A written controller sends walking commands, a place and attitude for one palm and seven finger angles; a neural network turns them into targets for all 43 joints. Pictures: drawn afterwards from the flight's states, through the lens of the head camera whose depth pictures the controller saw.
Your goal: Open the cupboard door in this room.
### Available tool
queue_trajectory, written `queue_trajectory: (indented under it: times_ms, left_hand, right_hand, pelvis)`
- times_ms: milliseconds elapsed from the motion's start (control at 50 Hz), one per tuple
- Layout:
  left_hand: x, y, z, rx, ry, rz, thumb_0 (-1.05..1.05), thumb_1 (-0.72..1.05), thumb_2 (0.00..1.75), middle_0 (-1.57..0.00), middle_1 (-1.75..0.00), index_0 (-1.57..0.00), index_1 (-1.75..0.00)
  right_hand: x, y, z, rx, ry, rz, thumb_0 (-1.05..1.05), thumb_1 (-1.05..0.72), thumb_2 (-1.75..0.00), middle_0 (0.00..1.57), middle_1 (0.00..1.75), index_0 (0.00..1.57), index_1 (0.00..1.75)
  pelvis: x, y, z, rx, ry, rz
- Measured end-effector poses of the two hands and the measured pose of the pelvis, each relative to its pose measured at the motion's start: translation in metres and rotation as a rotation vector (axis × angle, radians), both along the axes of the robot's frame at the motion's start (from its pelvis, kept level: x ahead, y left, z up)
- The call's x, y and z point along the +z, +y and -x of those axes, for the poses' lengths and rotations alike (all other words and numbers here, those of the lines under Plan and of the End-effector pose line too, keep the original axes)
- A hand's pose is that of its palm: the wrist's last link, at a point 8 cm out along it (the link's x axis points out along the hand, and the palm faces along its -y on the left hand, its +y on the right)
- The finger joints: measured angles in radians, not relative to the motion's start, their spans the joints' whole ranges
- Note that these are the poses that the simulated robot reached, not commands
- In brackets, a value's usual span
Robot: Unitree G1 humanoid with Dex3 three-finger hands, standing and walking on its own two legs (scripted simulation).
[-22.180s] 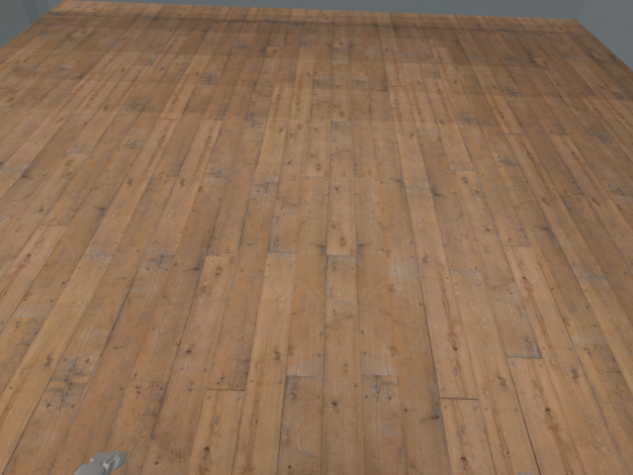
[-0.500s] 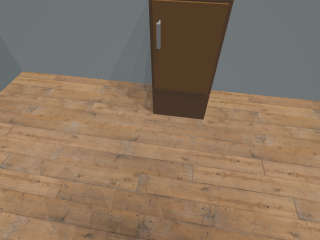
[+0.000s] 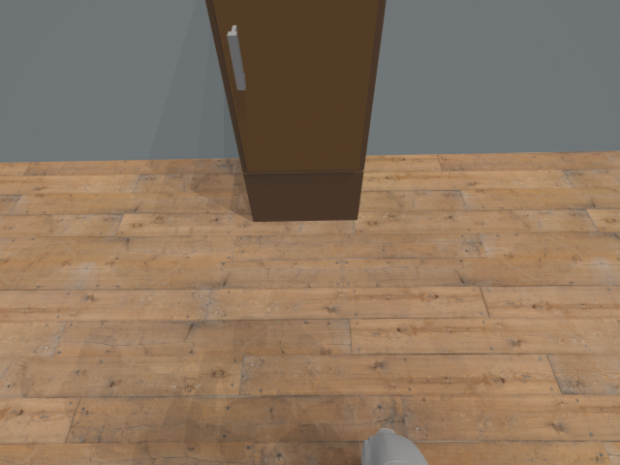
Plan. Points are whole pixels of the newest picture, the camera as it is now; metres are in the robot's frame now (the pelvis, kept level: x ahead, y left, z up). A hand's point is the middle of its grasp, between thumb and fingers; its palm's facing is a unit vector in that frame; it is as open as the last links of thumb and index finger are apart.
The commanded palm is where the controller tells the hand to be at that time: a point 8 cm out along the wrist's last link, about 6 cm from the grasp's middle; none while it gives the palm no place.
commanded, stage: walk to a spot facing it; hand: left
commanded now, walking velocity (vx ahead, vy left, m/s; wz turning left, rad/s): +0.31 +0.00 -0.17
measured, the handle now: (238, 58) +1.04 +0.21 -0.02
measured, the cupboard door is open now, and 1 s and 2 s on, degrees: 0 0 0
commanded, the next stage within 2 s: take the last steps up to it in 0.14 s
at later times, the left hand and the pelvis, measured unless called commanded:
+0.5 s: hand (216, 441) +0.18 +0.15 -0.17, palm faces +0.11 -0.98 -0.14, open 7.3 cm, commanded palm none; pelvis +0.19 -0.01 +0.01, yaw +2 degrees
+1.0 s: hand (228, 269) +0.47 +0.18 -0.15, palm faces -0.03 -0.98 -0.20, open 7.4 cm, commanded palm none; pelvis +0.37 -0.01 +0.01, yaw +0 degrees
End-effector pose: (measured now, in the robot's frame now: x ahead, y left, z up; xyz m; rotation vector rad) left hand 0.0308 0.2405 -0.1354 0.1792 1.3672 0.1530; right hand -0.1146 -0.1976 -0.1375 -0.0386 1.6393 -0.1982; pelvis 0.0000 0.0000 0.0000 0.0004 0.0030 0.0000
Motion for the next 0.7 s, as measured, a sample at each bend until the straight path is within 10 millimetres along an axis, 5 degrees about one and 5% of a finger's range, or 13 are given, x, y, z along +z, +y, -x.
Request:
queue_trajectory:
  times_ms: [80, 140, 240, 320, 460, 580, 640, 700]
  left_hand:
    - [0.0, -0.004, -0.085, -0.043, -0.156, -0.047, 0.02, 0.93, 0.9, -0.2, -0.3, -0.2, -0.3]
    - [-0.004, -0.013, -0.116, -0.034, -0.214, -0.067, 0.01, 0.92, 0.9, -0.2, -0.3, -0.2, -0.3]
    - [0.001, -0.036, -0.126, -0.04, -0.125, -0.027, 0.01, 0.91, 0.9, -0.2, -0.3, -0.2, -0.3]
    - [0.007, -0.048, -0.129, -0.021, -0.069, 0.005, 0.01, 0.93, 0.9, -0.2, -0.3, -0.2, -0.3]
    - [0.003, -0.043, -0.138, 0.07, -0.028, 0.061, 0.01, 0.92, 0.9, -0.2, -0.3, -0.2, -0.3]
    - [-0.017, -0.019, -0.144, 0.149, 0.069, 0.091, 0.01, 0.91, 0.9, -0.2, -0.3, -0.2, -0.3]
    - [-0.014, -0.006, -0.163, 0.128, 0.109, 0.084, 0.01, 0.91, 0.9, -0.2, -0.3, -0.2, -0.3]
    - [-0.005, 0.008, -0.198, 0.089, 0.093, 0.07, 0.01, 0.91, 0.9, -0.2, -0.3, -0.2, -0.3]
  right_hand:
    - [-0.008, -0.012, -0.014, -0.024, 0.104, -0.038, 0.01, -0.91, -0.9, 0.2, 0.3, 0.2, 0.3]
    - [-0.021, -0.034, -0.056, -0.022, 0.085, -0.03, 0.01, -0.91, -0.9, 0.2, 0.3, 0.2, 0.3]
    - [-0.016, -0.068, -0.183, 0.032, -0.175, 0.037, 0.01, -0.91, -0.9, 0.19, 0.3, 0.2, 0.3]
    - [0.002, -0.077, -0.279, 0.08, -0.365, 0.068, 0.01, -0.92, -0.9, 0.19, 0.3, 0.2, 0.3]
    - [0.023, -0.054, -0.392, 0.189, -0.483, 0.059, 0.0, -0.92, -0.9, 0.19, 0.3, 0.19, 0.3]
    - [0.017, -0.014, -0.453, 0.259, -0.502, 0.055, 0.0, -0.91, -0.9, 0.19, 0.3, 0.2, 0.3]
    - [0.016, -0.001, -0.455, 0.225, -0.482, 0.052, 0.0, -0.91, -0.9, 0.19, 0.3, 0.2, 0.3]
    - [0.022, -0.008, -0.452, 0.15, -0.461, 0.1, -0.02, -0.96, -0.9, 0.2, 0.3, 0.2, 0.3]
  pelvis:
    - [-0.013, -0.02, -0.04, -0.015, -0.016, 0.0]
    - [-0.02, -0.033, -0.063, -0.024, -0.031, -0.007]
    - [-0.004, -0.038, -0.093, -0.025, -0.032, -0.002]
    - [0.008, -0.035, -0.121, -0.017, -0.021, 0.001]
    - [0.014, -0.021, -0.174, 0.02, -0.015, 0.021]
    - [0.001, 0.008, -0.224, 0.046, -0.014, 0.027]
    - [0.004, 0.017, -0.243, 0.031, -0.015, 0.021]
    - [0.012, 0.024, -0.262, 0.02, -0.007, 0.014]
